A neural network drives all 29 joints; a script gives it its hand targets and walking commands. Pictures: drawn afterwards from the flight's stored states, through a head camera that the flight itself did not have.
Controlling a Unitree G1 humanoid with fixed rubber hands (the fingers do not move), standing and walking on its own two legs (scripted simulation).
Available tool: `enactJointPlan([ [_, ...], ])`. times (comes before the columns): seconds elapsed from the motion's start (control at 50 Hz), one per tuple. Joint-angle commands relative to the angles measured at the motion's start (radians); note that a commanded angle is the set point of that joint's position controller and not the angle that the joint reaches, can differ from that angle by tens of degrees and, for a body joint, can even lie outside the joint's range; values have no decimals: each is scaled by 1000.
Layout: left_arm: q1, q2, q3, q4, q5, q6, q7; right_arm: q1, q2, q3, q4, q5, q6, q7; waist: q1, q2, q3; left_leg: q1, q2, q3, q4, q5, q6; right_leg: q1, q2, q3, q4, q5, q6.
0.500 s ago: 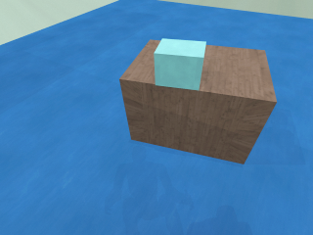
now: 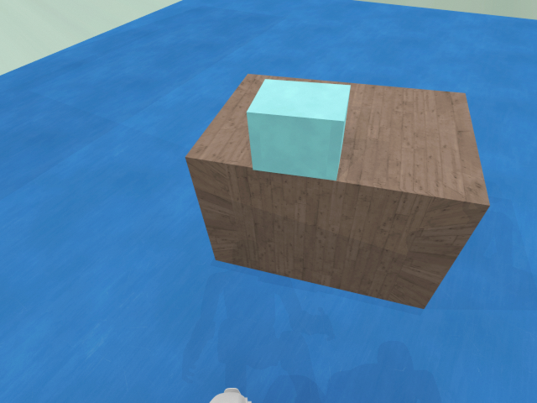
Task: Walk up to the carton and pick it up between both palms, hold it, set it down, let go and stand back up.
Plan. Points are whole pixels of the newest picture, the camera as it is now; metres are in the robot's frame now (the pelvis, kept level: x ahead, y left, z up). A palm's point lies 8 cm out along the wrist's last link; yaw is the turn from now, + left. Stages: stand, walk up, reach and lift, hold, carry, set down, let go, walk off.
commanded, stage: walk up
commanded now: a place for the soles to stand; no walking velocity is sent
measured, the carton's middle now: (300, 128) +0.89 -0.01 -0.08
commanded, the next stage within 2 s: none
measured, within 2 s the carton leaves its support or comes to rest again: neither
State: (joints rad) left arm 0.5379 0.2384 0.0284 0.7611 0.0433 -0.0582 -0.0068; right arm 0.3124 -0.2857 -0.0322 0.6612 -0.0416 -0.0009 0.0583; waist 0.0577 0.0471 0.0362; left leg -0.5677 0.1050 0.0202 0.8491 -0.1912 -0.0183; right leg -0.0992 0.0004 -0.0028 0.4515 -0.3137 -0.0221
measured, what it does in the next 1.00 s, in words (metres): walks ahead: left foot, then right foot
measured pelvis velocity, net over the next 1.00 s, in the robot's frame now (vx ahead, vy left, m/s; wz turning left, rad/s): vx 0.35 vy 0.02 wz -0.05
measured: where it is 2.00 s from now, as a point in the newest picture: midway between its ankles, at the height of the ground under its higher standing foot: (288, 374)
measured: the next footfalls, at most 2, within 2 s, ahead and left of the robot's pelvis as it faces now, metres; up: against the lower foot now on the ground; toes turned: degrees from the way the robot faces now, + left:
left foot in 0.12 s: +0.21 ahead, +0.16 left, +0.00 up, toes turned +4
right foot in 0.62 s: +0.38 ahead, -0.08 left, +0.00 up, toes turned -7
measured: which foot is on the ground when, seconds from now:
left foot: up 0.00-0.10, down 0.12-0.64, up 0.66-1.00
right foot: down 0.00-0.14, up 0.16-0.60, down 0.62-1.00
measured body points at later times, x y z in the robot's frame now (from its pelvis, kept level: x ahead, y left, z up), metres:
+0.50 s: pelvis +0.20 +0.06 +0.00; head +0.23 +0.07 +0.45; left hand +0.35 +0.29 -0.11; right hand +0.16 -0.21 -0.12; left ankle +0.17 +0.16 -0.74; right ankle +0.31 -0.09 -0.69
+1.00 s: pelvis +0.35 +0.02 +0.00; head +0.38 +0.01 +0.45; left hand +0.38 +0.29 -0.12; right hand +0.44 -0.24 -0.12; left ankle +0.46 +0.16 -0.70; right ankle +0.35 -0.07 -0.74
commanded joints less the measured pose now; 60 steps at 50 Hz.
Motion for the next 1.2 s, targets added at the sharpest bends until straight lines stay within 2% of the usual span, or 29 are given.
enactJointPlan([
  [0.0,-1,219,67,-71,2,-23,3,-63,-47,-38,-115,-7,-38,-8,8,-160,95,101,-17,27,-192,51,23,-113,-223,174,-166,14,-188],
  [0.04,-11,227,66,-77,6,-15,2,0,-55,-53,-104,-10,-48,-21,-21,-143,84,218,-35,40,-241,36,38,-130,-243,175,-106,86,-176],
  [0.08,-6,188,46,-88,11,-7,0,179,-104,-78,-59,-13,-65,-42,-108,-30,15,463,-84,56,-292,9,64,-202,-168,97,172,185,-123],
  [0.1,43,126,20,-90,9,-4,-4,293,-151,-92,-39,-23,-74,-52,-148,92,-82,622,6,-61,-308,-68,99,-287,-83,11,456,114,-79],
  [0.12,98,56,-9,-120,16,4,-8,337,-225,-94,-51,-44,-78,-59,-137,276,-132,724,250,-460,-396,-178,157,-459,15,-22,708,-226,-15],
  [0.14,99,124,24,-151,5,24,1,333,-279,-114,-61,-6,-61,-71,-146,229,-112,692,357,-760,-584,-313,257,-556,42,28,798,-272,5],
  [0.16,15,169,33,-157,23,37,6,286,-250,-99,-62,15,-55,-76,-138,127,-32,584,359,-770,-646,-351,259,-559,-10,91,861,-215,3],
  [0.22,-66,130,33,-164,-1,33,-6,187,-174,-63,-73,-2,-56,-76,-98,20,100,406,242,-328,-544,135,211,-511,-64,91,807,-83,8],
  [0.26,-41,99,30,-157,-6,31,-15,158,-138,-45,-57,-1,-64,-66,-66,37,75,347,177,-203,-532,255,206,-427,-65,61,747,-49,17],
  [0.34,-127,69,22,-174,-3,37,-31,198,-126,-33,-20,8,-83,-66,-76,69,42,418,148,-120,-536,321,229,-478,-61,10,589,46,35],
  [0.5,-327,60,33,-225,1,27,-40,266,-170,-37,4,1,-62,-62,-123,73,76,399,180,-107,-528,142,218,-345,-55,-49,223,127,7],
  [0.56,-208,91,57,-195,6,8,-25,235,-171,-30,-3,2,-51,-61,-46,-6,70,305,175,-78,-406,108,194,-127,-29,-44,110,139,-29],
  [0.58,-100,129,71,-161,11,0,-14,251,-144,-17,-6,3,-49,-59,1,-82,9,263,110,-18,-219,134,159,22,-5,-31,88,121,-52],
  [0.6,0,187,87,-139,31,-5,-3,295,-86,8,-17,4,-50,-57,42,-221,-91,159,35,68,60,32,112,183,-145,157,51,25,-107],
  [0.62,26,253,90,-153,44,-4,12,359,-45,25,-40,6,-42,-50,30,-332,-137,-21,-94,84,291,-373,52,280,-389,572,-44,-57,-196],
  [0.64,43,274,109,-144,5,10,27,322,-131,-15,-48,1,-16,-56,57,-235,-108,-67,-90,15,386,-405,39,217,-449,707,-143,-151,-268],
  [0.66,4,242,89,-145,-20,14,33,256,-157,-25,-59,-13,-4,-56,41,-180,-36,-86,-60,-43,437,-344,33,143,-418,648,-173,-107,-242],
  [0.7,-81,200,67,-153,-14,17,37,214,-103,-20,-66,3,-11,-46,3,-111,72,-58,-38,-68,420,-238,26,-15,-341,392,-150,174,-173],
  [0.74,-161,163,53,-151,-10,12,26,249,-70,-20,-49,12,-14,-37,-53,-128,86,37,-25,-67,319,-178,17,-134,-251,228,-169,216,-140],
  [0.84,-175,146,40,-115,-20,-1,17,218,-45,-24,-50,9,-14,-29,-63,-198,73,80,-47,-10,154,-71,-13,-190,-179,83,-184,220,-184],
  [0.94,-113,174,30,-111,-21,23,10,86,-17,-7,-86,11,-20,-61,-17,-208,16,218,-87,45,-121,18,-14,-150,-185,25,6,684,-178],
  [0.98,-129,196,30,-123,-25,39,9,109,-32,-16,-75,6,-20,-70,-43,-154,-39,338,-98,40,-227,82,10,-168,-196,44,85,592,-152],
  [1.02,-147,180,11,-142,-40,45,5,140,-81,-29,-68,2,-28,-77,-82,-60,-61,484,-73,-21,-372,227,46,-256,-177,60,160,367,-77],
  [1.04,-100,141,-6,-145,-42,44,1,158,-119,-38,-75,-5,-33,-82,-85,22,-107,560,40,-144,-382,274,86,-311,-127,19,252,168,-39],
  [1.06,-11,72,-34,-147,-44,51,5,116,-153,-38,-98,4,-28,-82,-51,152,-152,517,250,-377,-411,326,178,-285,-61,-19,378,-219,11],
  [1.08,4,101,-23,-121,-40,82,19,97,-182,-51,-91,39,-12,-86,-62,129,-138,409,283,-434,-460,170,291,-243,-33,-6,445,-353,30],
  [1.1,-58,142,-10,-118,-27,101,27,55,-167,-47,-95,49,-7,-90,-73,138,-85,343,264,-465,-507,43,301,-269,-42,17,467,-350,39],
  [1.12,-105,161,3,-127,-23,104,30,50,-134,-30,-89,47,-6,-90,-89,128,-45,308,213,-420,-531,15,273,-278,-40,36,454,-340,43],
  [1.18,-66,123,-3,-107,-38,89,23,-12,-132,-20,-87,23,7,-95,-53,127,-33,283,116,-260,-487,57,208,-237,-34,13,343,-242,59],
])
